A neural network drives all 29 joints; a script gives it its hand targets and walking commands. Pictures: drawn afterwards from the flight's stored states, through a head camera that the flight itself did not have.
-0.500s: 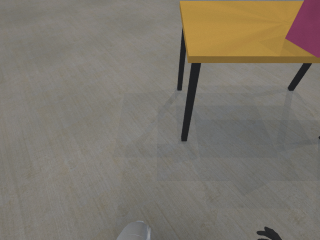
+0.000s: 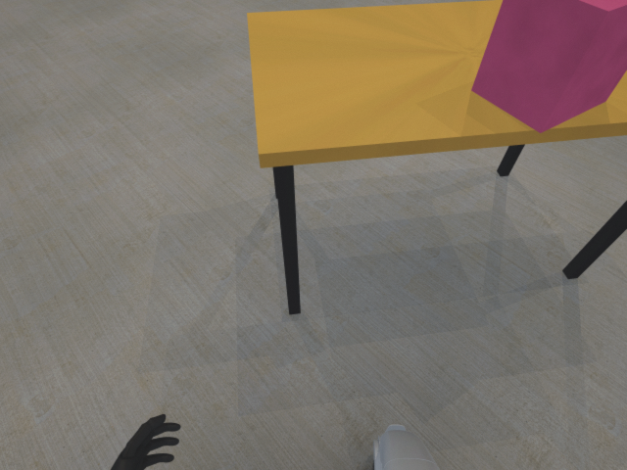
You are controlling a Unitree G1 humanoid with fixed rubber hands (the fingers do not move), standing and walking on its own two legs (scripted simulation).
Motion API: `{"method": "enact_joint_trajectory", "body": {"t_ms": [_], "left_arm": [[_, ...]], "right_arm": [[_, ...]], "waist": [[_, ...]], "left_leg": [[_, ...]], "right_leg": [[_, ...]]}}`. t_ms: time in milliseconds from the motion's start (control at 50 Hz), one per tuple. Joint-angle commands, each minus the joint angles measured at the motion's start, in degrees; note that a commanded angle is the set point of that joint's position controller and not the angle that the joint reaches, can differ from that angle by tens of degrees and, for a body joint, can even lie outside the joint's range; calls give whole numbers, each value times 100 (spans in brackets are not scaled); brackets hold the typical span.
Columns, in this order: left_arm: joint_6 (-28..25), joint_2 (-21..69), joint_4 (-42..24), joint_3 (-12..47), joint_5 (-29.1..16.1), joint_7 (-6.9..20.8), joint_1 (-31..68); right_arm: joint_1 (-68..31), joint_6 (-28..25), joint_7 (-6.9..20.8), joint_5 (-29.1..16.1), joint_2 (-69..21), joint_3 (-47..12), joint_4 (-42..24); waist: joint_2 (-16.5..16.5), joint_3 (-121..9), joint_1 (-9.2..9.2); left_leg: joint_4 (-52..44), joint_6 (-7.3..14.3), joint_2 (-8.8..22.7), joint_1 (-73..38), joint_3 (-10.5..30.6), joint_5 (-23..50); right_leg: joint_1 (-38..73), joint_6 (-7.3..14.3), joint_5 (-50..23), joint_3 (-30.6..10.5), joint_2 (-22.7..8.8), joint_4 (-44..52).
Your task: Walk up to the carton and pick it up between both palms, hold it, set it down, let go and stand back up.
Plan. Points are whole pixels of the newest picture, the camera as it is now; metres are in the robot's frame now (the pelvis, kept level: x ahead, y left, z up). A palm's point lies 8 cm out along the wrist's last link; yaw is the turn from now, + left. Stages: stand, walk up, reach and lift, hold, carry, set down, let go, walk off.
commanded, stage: walk up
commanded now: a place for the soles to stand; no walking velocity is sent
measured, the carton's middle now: (563, 44) +0.87 -0.53 +0.10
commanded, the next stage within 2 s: none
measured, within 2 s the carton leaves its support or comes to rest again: neither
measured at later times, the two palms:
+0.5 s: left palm (232, 458) +0.17 +0.13 -0.13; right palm (584, 359) +0.27 -0.39 -0.08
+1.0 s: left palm (350, 352) +0.30 -0.05 -0.10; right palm out of the picture +0.39 -0.57 -0.09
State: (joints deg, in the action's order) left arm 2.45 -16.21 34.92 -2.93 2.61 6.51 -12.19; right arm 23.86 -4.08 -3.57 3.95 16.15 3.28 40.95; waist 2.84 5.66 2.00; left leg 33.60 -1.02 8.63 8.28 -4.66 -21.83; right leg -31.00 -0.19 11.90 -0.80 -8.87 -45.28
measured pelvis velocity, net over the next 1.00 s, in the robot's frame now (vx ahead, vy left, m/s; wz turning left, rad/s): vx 0.26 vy -0.32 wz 0.05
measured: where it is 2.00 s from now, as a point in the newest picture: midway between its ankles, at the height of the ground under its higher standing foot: (490, 409)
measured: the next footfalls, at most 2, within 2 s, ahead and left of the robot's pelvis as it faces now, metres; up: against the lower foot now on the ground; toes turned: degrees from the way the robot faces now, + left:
right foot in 0.04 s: +0.17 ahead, -0.19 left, +0.00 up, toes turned -5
left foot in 0.40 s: +0.25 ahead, -0.01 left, +0.00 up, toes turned +8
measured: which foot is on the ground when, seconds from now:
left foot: down 0.00-0.04, up 0.06-0.38, down 0.40-0.78, up 0.80-1.00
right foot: up 0.00-0.02, down 0.04-0.40, up 0.42-0.74, down 0.76-1.00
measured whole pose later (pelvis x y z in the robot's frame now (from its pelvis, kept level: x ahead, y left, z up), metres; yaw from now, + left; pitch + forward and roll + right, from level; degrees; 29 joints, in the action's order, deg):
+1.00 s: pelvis +0.26 -0.32 +0.00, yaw +3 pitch -2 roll +1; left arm 3.4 -16.4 35.8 -1.4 2.7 2.3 -19.2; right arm 17.4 -1.3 -4.2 1.1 14.4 3.1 37.6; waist 2.1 5.8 -5.1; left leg 53.0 0.3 -0.1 27.0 -4.5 -26.8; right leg -16.8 2.8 18.4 5.8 -3.1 -37.7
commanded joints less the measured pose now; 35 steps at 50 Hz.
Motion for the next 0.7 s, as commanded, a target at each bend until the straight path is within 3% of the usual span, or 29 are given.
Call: {"method": "enact_joint_trajectory", "body": {"t_ms": [0,20,40,60,80,100,140,160,240,280,320,340,360,380,400,420,460,500,540,620,680], "left_arm": [[-235,-631,46,-412,-25,-102,-1504],[-295,-1081,220,-547,-13,-198,-2074],[-320,-1576,12,-519,20,-285,-1891],[-223,-1796,-183,-548,-164,-347,-1331],[-191,-1581,-249,-461,-247,-391,-904],[-186,-1396,-230,-389,-184,-438,-809],[-179,-993,-268,-265,-64,-494,-525],[-184,-796,-265,-194,-43,-483,-485],[-177,-702,-232,-112,35,-450,-549],[-111,-775,-199,-101,28,-426,-614],[-37,-879,-189,-64,-16,-382,-443],[-14,-804,-204,-21,-20,-353,-414],[-2,-658,-244,56,-28,-327,-443],[4,-341,-422,178,-7,-298,-578],[171,-679,-381,34,119,-341,-768],[290,-912,-369,-16,213,-338,-631],[308,-884,-439,-86,216,-329,-272],[282,-709,-314,-109,159,-249,-643],[251,-517,-295,-105,95,-147,-743],[152,-328,-442,-118,3,-56,-415],[60,-352,-343,-206,-30,-48,-654]], "right_arm": [[-322,55,-19,47,903,256,-627],[151,103,30,17,342,56,-644],[258,139,49,-84,23,-39,-934],[-54,242,-33,-237,366,90,-1056],[-443,280,-52,-229,571,139,-1104],[-400,279,-61,-240,549,158,-979],[31,264,-44,-231,570,199,-655],[120,249,-14,-223,527,211,-579],[-86,200,23,-252,226,119,-666],[-214,154,4,-242,161,107,-726],[-9,100,-26,-191,214,180,-736],[228,92,-58,-145,347,243,-735],[487,98,-113,-80,603,338,-725],[901,99,-202,82,1113,450,-728],[836,204,-320,124,1196,478,-691],[583,216,-378,90,1077,484,-649],[59,108,-336,48,829,349,-659],[-445,28,-257,22,849,309,-680],[-725,-33,-192,12,928,333,-623],[-656,-63,-125,50,1062,404,-528],[-709,24,-97,71,1199,478,-589]], "waist": [[-64,-643,-945],[1191,-1000,-1172],[2220,-968,-1082],[1811,-923,-1046],[1337,-418,-947],[1125,-147,-864],[742,22,-523],[594,-74,-474],[484,-227,-535],[421,-375,-572],[146,-479,-317],[-27,-524,-174],[-376,-542,42],[-1525,-809,337],[-916,-606,180],[-626,-330,109],[-452,36,19],[-882,-96,-228],[-1242,-159,-329],[-1371,-81,-224],[-1336,-325,-350]], "left_leg": [[848,884,345,1642,126,849],[2628,603,-263,2103,-191,-5],[3634,325,-887,3293,143,-1752],[4208,292,-783,3171,606,-1862],[4440,281,-649,3106,921,-1334],[4390,271,-616,3144,879,-1043],[3753,232,-437,2592,769,-459],[3449,191,-485,2298,712,-383],[1721,118,-600,1844,253,-161],[932,168,-690,1325,27,294],[-19,301,-819,105,-71,1288],[-169,411,-785,-596,141,1439],[-399,645,-355,-1342,903,865],[-1359,1272,1356,-1742,3423,-977],[-1807,1971,2198,-926,4666,-2314],[-1877,2045,2143,-508,4576,-2513],[-1812,1650,1510,99,3282,-1558],[-1766,1373,1034,606,2116,-772],[-1710,1340,821,898,1476,-360],[-1396,1267,723,1143,839,-310],[-994,1112,661,1675,657,-880]], "right_leg": [[3041,294,111,640,537,1084],[3748,454,274,277,329,1255],[3664,992,556,-2154,-900,2116],[2759,1531,1954,-3173,-1358,3149],[2156,1520,2214,-2844,-1253,3271],[2019,1374,1759,-2322,-1162,3017],[1601,1336,744,-1249,-788,2634],[1449,1313,431,-904,-633,2557],[1493,1354,-220,-518,-592,2425],[1418,1228,-222,-371,-514,2210],[651,985,579,-111,-354,1765],[108,748,1291,-44,-235,1552],[-686,420,1749,113,-86,992],[-1490,12,2416,620,434,-895],[-1403,-139,2590,208,485,-2166],[-1485,-76,2139,5,359,-2588],[-1440,-157,1393,-318,244,-2730],[-793,-238,959,-306,225,-2516],[-432,-253,782,-282,178,-2217],[107,-143,699,-65,31,-777],[1386,35,680,463,284,99]]}}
